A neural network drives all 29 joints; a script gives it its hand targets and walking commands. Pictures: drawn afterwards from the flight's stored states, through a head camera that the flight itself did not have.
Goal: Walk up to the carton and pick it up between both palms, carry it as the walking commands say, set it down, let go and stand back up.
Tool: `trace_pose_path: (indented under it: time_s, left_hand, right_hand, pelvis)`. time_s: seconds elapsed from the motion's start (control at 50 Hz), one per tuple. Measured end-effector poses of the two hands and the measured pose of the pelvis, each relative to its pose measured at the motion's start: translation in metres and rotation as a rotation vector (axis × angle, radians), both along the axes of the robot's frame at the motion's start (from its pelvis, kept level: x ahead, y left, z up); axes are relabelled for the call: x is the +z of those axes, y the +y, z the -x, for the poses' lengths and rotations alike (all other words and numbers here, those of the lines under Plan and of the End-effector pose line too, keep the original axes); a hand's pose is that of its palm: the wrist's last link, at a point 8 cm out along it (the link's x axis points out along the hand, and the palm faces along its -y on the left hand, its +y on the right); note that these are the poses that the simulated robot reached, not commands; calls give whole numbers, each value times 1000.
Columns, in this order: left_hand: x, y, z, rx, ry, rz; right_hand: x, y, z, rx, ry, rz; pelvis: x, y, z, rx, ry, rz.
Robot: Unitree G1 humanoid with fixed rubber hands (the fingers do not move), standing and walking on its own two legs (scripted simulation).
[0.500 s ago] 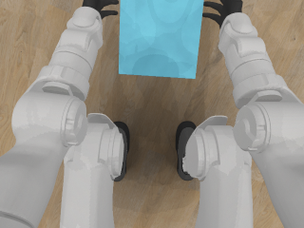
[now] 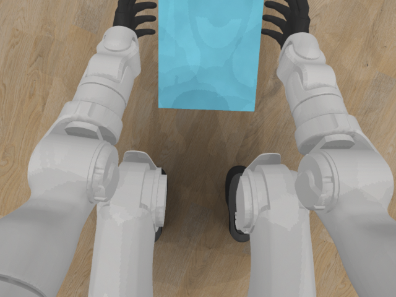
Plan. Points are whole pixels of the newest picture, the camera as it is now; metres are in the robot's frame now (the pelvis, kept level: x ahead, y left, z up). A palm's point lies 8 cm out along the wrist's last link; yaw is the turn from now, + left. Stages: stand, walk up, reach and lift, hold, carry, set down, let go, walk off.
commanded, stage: reach and lift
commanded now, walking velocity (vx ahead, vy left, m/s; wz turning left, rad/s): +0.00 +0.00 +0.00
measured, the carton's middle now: (207, 55) +0.51 -0.02 -0.26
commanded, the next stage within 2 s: none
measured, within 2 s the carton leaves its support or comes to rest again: neither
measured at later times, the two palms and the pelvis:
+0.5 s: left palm (119, 18) +0.53 +0.12 -0.11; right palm (300, 29) +0.52 -0.14 -0.10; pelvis +0.00 +0.00 +0.02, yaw +0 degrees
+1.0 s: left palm (103, 12) +0.51 +0.12 -0.04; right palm (328, 20) +0.50 -0.14 -0.02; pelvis +0.00 +0.00 +0.07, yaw +0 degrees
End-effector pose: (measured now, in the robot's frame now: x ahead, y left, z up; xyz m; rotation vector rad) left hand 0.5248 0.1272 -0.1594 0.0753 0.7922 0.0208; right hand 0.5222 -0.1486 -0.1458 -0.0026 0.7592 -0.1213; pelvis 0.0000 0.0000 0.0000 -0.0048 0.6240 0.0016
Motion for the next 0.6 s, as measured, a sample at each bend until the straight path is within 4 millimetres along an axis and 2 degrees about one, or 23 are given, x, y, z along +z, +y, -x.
trace_pose_path:
  time_s: [0.24, 0.6]
  left_hand:
    - [25, -3, 1, 38, -41, 6]
    - [59, -5, 2, 117, -68, -54]
  right_hand:
    - [26, 1, 3, -42, -49, 2]
    - [56, 12, 9, -134, -79, 50]
  pelvis:
    - [9, 1, 7, 3, 15, 3]
    - [26, 3, 0, 5, 109, 2]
